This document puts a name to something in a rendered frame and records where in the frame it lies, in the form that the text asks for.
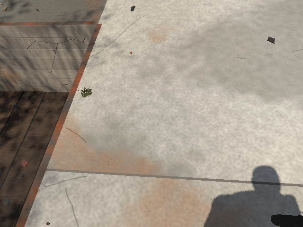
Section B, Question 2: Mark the robot right hand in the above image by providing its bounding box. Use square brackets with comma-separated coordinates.
[271, 214, 303, 227]

